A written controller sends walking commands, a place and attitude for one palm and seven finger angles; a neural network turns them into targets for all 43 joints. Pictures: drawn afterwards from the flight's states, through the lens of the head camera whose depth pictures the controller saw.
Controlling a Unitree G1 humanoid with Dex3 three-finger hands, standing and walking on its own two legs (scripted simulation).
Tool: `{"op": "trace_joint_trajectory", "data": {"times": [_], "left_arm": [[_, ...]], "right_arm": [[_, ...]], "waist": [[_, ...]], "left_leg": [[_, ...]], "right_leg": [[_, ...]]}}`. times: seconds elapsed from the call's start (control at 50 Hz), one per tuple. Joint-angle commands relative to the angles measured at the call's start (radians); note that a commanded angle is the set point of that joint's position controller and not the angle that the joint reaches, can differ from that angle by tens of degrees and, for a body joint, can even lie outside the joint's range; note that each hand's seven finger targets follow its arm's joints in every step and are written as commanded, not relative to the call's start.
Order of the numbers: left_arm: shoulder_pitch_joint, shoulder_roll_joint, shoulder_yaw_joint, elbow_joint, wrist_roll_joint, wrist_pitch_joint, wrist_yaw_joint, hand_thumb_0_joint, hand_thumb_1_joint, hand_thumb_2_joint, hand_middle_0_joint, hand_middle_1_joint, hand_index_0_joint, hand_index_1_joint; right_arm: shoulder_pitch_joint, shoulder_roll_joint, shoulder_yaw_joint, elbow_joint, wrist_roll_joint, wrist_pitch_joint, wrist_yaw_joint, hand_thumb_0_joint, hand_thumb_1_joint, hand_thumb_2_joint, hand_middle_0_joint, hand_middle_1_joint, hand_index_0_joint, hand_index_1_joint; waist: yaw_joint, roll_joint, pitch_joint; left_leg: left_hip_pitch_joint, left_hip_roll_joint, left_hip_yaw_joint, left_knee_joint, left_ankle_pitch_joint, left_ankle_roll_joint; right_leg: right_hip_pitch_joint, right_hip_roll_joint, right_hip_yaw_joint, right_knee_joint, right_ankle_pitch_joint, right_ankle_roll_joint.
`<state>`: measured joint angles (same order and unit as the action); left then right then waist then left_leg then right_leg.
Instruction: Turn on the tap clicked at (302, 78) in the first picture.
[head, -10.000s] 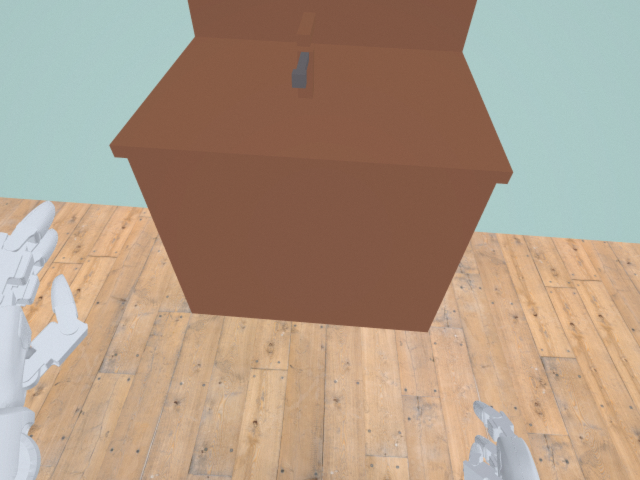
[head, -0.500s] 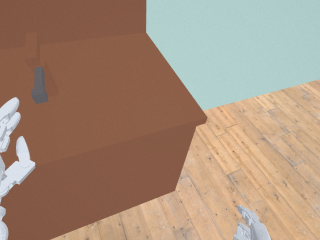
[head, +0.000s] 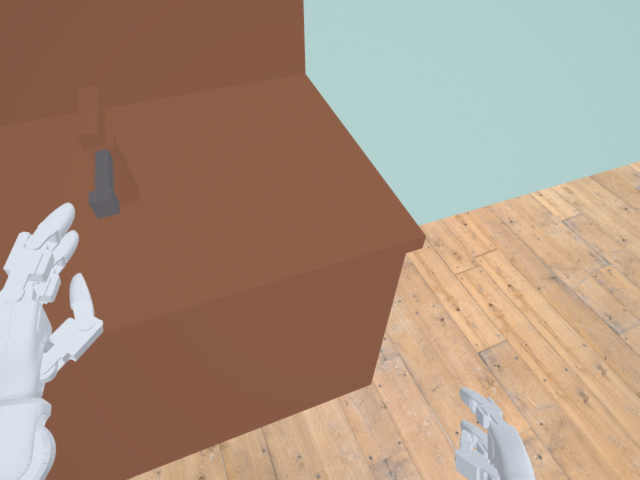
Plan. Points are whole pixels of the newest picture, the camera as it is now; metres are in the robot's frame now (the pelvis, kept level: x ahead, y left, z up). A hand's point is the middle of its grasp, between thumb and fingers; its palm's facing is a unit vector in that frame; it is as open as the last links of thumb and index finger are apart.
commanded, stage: come to a stop and stand still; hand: left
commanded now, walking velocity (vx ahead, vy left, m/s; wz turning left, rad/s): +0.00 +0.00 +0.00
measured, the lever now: (104, 202) +0.42 +0.33 +0.12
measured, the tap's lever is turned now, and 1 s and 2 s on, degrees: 0 0 0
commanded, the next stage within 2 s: look again from close up in 0.08 s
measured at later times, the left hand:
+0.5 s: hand (62, 326) +0.22 +0.26 +0.15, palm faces +0.36 -0.87 -0.34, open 7.4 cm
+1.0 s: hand (70, 355) +0.20 +0.25 +0.14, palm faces +0.29 -0.87 -0.39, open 7.4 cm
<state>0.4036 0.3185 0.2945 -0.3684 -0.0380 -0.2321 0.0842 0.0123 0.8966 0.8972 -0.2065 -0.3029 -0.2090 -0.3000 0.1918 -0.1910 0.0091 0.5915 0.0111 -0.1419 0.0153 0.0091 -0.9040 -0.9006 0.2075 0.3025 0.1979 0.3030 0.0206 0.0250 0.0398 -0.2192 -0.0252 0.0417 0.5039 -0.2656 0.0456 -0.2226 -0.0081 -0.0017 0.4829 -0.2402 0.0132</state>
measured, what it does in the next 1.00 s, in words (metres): stands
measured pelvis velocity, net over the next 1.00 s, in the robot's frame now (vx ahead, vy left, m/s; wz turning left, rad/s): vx -0.02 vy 0.02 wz -0.03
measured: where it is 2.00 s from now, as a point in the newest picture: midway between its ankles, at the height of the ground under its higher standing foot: outside the picture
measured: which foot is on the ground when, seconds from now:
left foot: down 0.00-1.00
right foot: down 0.00-1.00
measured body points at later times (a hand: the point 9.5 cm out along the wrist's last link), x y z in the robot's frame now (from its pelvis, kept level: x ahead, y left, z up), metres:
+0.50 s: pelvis -0.01 +0.02 +0.01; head +0.01 +0.04 +0.45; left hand +0.19 +0.31 +0.17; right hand +0.18 -0.20 -0.06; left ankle +0.00 +0.09 -0.74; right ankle +0.01 -0.13 -0.74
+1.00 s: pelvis -0.02 +0.02 +0.00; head -0.01 +0.03 +0.45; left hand +0.17 +0.30 +0.16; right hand +0.16 -0.20 -0.07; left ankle +0.00 +0.09 -0.74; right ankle +0.01 -0.13 -0.74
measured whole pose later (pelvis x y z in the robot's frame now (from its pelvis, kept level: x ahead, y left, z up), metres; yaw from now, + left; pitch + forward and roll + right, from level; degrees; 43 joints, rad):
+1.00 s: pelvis -0.02 +0.02 +0.00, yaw -1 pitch -2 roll -1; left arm 0.46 0.35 0.31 -0.37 -0.03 -0.22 0.05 0.01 0.89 0.90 -0.22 -0.30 -0.22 -0.30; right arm 0.22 -0.18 0.02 0.56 0.01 -0.12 -0.02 0.01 -0.90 -0.90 0.21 0.30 0.20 0.30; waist 0.03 -0.01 0.04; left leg -0.22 -0.03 0.07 0.48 -0.23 0.07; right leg -0.22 -0.01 0.03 0.44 -0.19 0.03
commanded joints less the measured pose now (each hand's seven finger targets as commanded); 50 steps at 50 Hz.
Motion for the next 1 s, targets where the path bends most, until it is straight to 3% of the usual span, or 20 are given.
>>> {"op": "trace_joint_trajectory", "data": {"times": [0.0, 0.04, 0.08, 0.22, 0.32, 0.38, 0.48, 0.62, 0.64, 0.66, 0.68, 0.7, 0.72, 0.74, 0.78, 0.84, 0.86, 0.88, 0.9, 0.98], "left_arm": [[-0.097, 0.283, 0.243, -0.283, -0.015, -0.066, 0.046, 0.000, 0.900, 0.900, -0.200, -0.300, -0.200, -0.300], [-0.128, 0.266, 0.228, -0.297, -0.017, -0.070, 0.045, 0.000, 0.900, 0.900, -0.200, -0.300, -0.200, -0.300], [-0.169, 0.263, 0.219, -0.323, -0.014, -0.070, 0.042, 0.000, 0.900, 0.900, -0.200, -0.300, -0.200, -0.300], [-0.159, 0.134, 0.069, -0.240, 0.005, -0.049, 0.035, 0.000, 0.900, 0.900, -0.200, -0.300, -0.200, -0.300], [-0.122, 0.164, 0.108, -0.232, 0.008, -0.037, 0.036, 0.000, 0.900, 0.900, -0.200, -0.300, -0.200, -0.300], [-0.119, 0.229, 0.176, -0.287, 0.005, -0.042, 0.037, 0.000, 0.900, 0.900, -0.200, -0.300, -0.200, -0.300], [-0.100, 0.229, 0.182, -0.354, -0.003, -0.052, 0.033, 0.000, 0.900, 0.900, -0.200, -0.300, -0.200, -0.300], [-0.068, 0.165, 0.127, -0.280, 0.000, -0.036, 0.031, 0.000, 0.900, 0.900, -0.200, -0.300, -0.200, -0.300], [-1.185, 1.036, 0.734, -0.589, 0.187, -0.158, 0.029, 0.000, 0.900, 0.900, -0.200, -0.300, -0.200, -0.300], [-0.533, 0.348, 0.307, 0.078, 0.066, -0.119, -0.017, 0.000, 0.900, 0.900, -0.200, -0.300, -0.200, -0.300], [-0.300, 0.246, 0.261, -0.034, -0.001, -0.092, -0.005, 0.000, 0.900, 0.900, -0.200, -0.300, -0.200, -0.300], [-0.301, 0.200, 0.171, -0.047, 0.014, -0.076, -0.007, 0.000, 0.900, 0.900, -0.200, -0.300, -0.200, -0.300], [-0.238, 0.193, 0.149, -0.097, 0.009, -0.077, -0.017, 0.000, 0.900, 0.900, -0.200, -0.300, -0.200, -0.300], [-0.139, 0.152, 0.121, -0.164, -0.001, -0.073, -0.021, 0.000, 0.900, 0.900, -0.200, -0.300, -0.200, -0.300], [-0.010, 0.101, 0.072, -0.211, -0.009, -0.058, -0.018, 0.000, 0.900, 0.900, -0.200, -0.300, -0.200, -0.300], [-0.002, 0.183, 0.142, -0.216, -0.002, -0.038, 0.002, 0.000, 0.900, 0.900, -0.200, -0.300, -0.200, -0.300], [-0.017, 0.200, 0.170, -0.204, -0.003, -0.038, 0.008, 0.000, 0.900, 0.900, -0.200, -0.300, -0.200, -0.300], [-0.045, 0.280, 0.250, -0.225, -0.003, -0.038, 0.022, 0.000, 0.900, 0.900, -0.200, -0.300, -0.200, -0.300], [-0.063, 0.242, 0.235, -0.205, -0.006, -0.045, 0.020, 0.000, 0.900, 0.900, -0.200, -0.300, -0.200, -0.300], [-0.244, 0.278, 0.243, -0.298, 0.006, -0.068, 0.026, 0.000, 0.900, 0.900, -0.200, -0.300, -0.200, -0.300]], "right_arm": [[-0.112, -0.121, -0.043, -0.172, -0.004, -0.043, -0.042, 0.000, -0.900, -0.900, 0.200, 0.300, 0.200, 0.300], [-0.116, -0.114, -0.034, -0.174, -0.005, -0.041, -0.051, 0.000, -0.900, -0.900, 0.200, 0.300, 0.200, 0.300], [-0.121, -0.111, -0.031, -0.175, -0.006, -0.045, -0.055, 0.000, -0.900, -0.900, 0.200, 0.300, 0.200, 0.300], [-0.086, -0.132, -0.037, -0.161, -0.008, -0.048, -0.043, 0.000, -0.900, -0.900, 0.200, 0.300, 0.200, 0.300], [-0.093, -0.134, -0.039, -0.179, -0.007, -0.025, -0.044, 0.000, -0.900, -0.900, 0.200, 0.300, 0.200, 0.300], [-0.107, -0.128, -0.036, -0.192, -0.009, -0.020, -0.050, 0.000, -0.900, -0.900, 0.200, 0.300, 0.200, 0.300], [-0.103, -0.124, -0.034, -0.195, -0.010, -0.029, -0.050, 0.000, -0.900, -0.900, 0.200, 0.300, 0.200, 0.300], [-0.078, -0.130, -0.040, -0.167, -0.006, -0.028, -0.044, 0.000, -0.900, -0.900, 0.200, 0.300, 0.200, 0.300], [0.047, -0.197, -0.032, -0.161, -0.078, -0.068, -0.032, 0.000, -0.900, -0.900, 0.200, 0.300, 0.200, 0.300], [-0.065, -0.021, 0.015, -0.090, -0.018, -0.067, -0.036, 0.000, -0.900, -0.900, 0.200, 0.300, 0.200, 0.300], [-0.057, -0.084, -0.053, -0.129, 0.010, -0.063, -0.026, 0.000, -0.900, -0.900, 0.200, 0.300, 0.200, 0.300], [-0.021, -0.128, -0.062, -0.164, -0.003, -0.078, -0.019, 0.000, -0.900, -0.900, 0.200, 0.300, 0.200, 0.300], [-0.017, -0.133, -0.066, -0.163, -0.002, -0.073, -0.012, 0.000, -0.900, -0.900, 0.200, 0.300, 0.200, 0.300], [-0.027, -0.130, -0.062, -0.172, 0.001, -0.066, 0.002, 0.000, -0.900, -0.900, 0.200, 0.300, 0.200, 0.300], [-0.059, -0.120, -0.050, -0.189, 0.010, -0.058, 0.018, 0.000, -0.900, -0.900, 0.200, 0.300, 0.200, 0.300], [-0.076, -0.137, -0.049, -0.196, 0.005, -0.046, -0.001, 0.000, -0.900, -0.900, 0.200, 0.300, 0.200, 0.300], [-0.080, -0.136, -0.049, -0.200, 0.003, -0.042, -0.014, 0.000, -0.900, -0.900, 0.200, 0.300, 0.200, 0.300], [-0.089, -0.141, -0.050, -0.200, 0.003, -0.034, -0.030, 0.000, -0.900, -0.900, 0.200, 0.300, 0.200, 0.300], [-0.097, -0.132, -0.045, -0.206, 0.000, -0.032, -0.041, 0.000, -0.900, -0.900, 0.200, 0.300, 0.200, 0.300], [-0.110, -0.125, -0.034, -0.207, -0.006, -0.041, -0.067, 0.000, -0.900, -0.900, 0.200, 0.300, 0.200, 0.300]], "waist": [[0.005, -0.093, -0.160], [0.007, 0.040, -0.135], [0.008, 0.092, -0.122], [0.005, 0.063, -0.094], [0.008, 0.023, -0.093], [0.012, 0.045, -0.105], [0.013, 0.075, -0.158], [0.007, 0.039, -0.138], [-0.015, 0.024, 0.004], [0.007, 0.003, -0.188], [0.026, 0.170, -0.223], [0.017, 0.206, -0.243], [0.018, 0.244, -0.238], [0.021, 0.219, -0.218], [0.024, 0.100, -0.187], [0.018, -0.136, -0.139], [0.015, -0.174, -0.120], [0.013, -0.151, -0.109], [0.011, -0.127, -0.097], [0.009, 0.084, -0.061]], "left_leg": [[0.026, 0.060, -0.079, -0.078, 0.123, -0.022], [0.007, 0.069, -0.084, -0.109, 0.118, -0.020], [0.013, 0.076, -0.081, -0.121, 0.121, -0.020], [-0.001, 0.081, -0.080, -0.180, 0.096, -0.031], [-0.032, 0.075, -0.082, -0.204, 0.082, -0.038], [-0.033, 0.073, -0.076, -0.212, 0.073, -0.039], [0.006, 0.071, -0.074, -0.190, 0.173, -0.046], [0.013, 0.076, -0.080, -0.196, 0.198, -0.065], [-0.190, 0.133, -0.097, -0.061, 0.224, -0.016], [0.032, 0.100, -0.123, -0.145, 0.327, -0.014], [0.162, 0.103, -0.070, -0.135, 0.463, -0.079], [0.150, 0.136, -0.073, -0.105, 0.490, -0.069], [0.139, 0.146, -0.092, -0.092, 0.485, -0.056], [0.112, 0.153, -0.098, -0.097, 0.446, -0.046], [0.035, 0.139, -0.084, -0.115, 0.323, -0.034], [-0.046, 0.110, -0.077, -0.134, 0.103, -0.043], [-0.048, 0.099, -0.079, -0.146, 0.035, -0.043], [-0.045, 0.093, -0.082, -0.168, 0.009, -0.044], [-0.054, 0.095, -0.088, -0.181, -0.029, -0.037], [-0.090, 0.104, -0.094, -0.237, -0.199, -0.012]], "right_leg": [[0.062, -0.090, 0.104, -0.126, 0.127, -0.053], [0.073, -0.064, 0.101, -0.121, 0.136, -0.048], [0.082, -0.050, 0.090, -0.125, 0.163, -0.043], [0.104, -0.011, 0.052, -0.150, 0.138, -0.029], [0.135, -0.003, 0.033, -0.156, 0.139, -0.025], [0.155, 0.002, 0.024, -0.154, 0.151, -0.021], [0.189, 0.004, 0.008, -0.128, 0.232, -0.019], [0.169, 0.009, 0.002, -0.133, 0.225, -0.016], [0.039, -0.048, 0.023, -0.099, 0.193, -0.025], [-0.010, -0.076, -0.003, -0.074, 0.124, -0.057], [0.075, -0.011, -0.020, 0.003, 0.216, -0.070], [0.053, -0.019, 0.015, 0.026, 0.155, -0.067], [0.028, -0.032, 0.019, 0.018, 0.122, -0.053], [0.048, -0.036, 0.020, 0.001, 0.127, -0.047], [0.100, -0.033, 0.019, -0.028, 0.181, -0.040], [0.094, -0.030, 0.037, -0.094, 0.121, -0.027], [0.066, -0.031, 0.049, -0.116, 0.069, -0.028], [0.054, -0.024, 0.047, -0.116, 0.038, -0.027], [0.047, -0.028, 0.040, -0.115, 0.006, -0.027], [0.061, -0.012, 0.053, -0.106, -0.044, -0.027]]}}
